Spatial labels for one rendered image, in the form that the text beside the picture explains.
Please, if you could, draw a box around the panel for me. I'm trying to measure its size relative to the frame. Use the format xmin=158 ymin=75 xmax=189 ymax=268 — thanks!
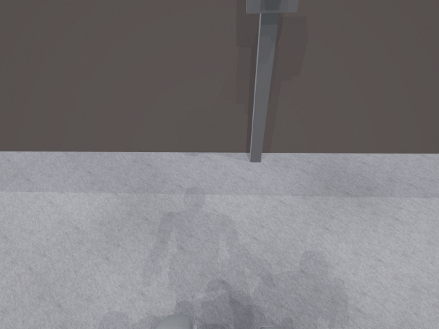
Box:
xmin=246 ymin=0 xmax=299 ymax=162

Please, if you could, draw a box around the robot left thigh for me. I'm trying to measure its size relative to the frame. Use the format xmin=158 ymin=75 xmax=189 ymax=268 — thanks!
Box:
xmin=155 ymin=314 xmax=198 ymax=329

